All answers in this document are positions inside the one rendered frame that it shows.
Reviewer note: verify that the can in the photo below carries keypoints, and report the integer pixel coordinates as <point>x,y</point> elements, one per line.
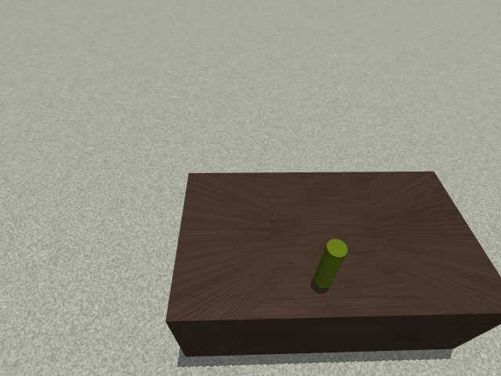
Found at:
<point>332,258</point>

